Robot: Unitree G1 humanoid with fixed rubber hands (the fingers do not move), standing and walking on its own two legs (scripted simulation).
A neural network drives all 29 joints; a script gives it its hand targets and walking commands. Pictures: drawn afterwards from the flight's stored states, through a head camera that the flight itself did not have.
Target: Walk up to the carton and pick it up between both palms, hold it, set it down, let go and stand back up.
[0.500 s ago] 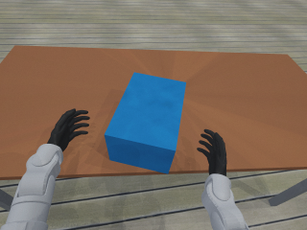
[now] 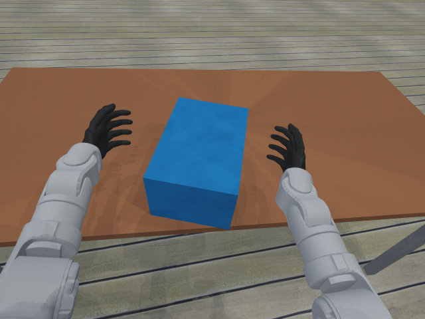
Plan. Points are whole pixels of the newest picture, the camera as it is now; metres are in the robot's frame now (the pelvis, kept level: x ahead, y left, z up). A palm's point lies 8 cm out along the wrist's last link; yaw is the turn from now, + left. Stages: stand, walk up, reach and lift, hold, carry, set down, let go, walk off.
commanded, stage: reach and lift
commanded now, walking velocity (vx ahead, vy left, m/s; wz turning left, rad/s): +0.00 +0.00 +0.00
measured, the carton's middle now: (202, 158) +0.50 +0.01 -0.02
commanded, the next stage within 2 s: none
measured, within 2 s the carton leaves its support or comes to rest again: neither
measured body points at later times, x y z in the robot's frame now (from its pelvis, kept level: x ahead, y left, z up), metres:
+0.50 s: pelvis +0.01 -0.01 +0.00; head +0.05 +0.03 +0.44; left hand +0.49 +0.19 +0.12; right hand +0.43 -0.16 +0.12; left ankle +0.03 +0.10 -0.74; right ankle +0.02 -0.16 -0.74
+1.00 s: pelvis +0.00 +0.00 -0.02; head +0.08 +0.05 +0.42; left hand +0.47 +0.18 +0.02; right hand +0.42 -0.14 +0.02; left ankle +0.03 +0.10 -0.74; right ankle +0.02 -0.16 -0.74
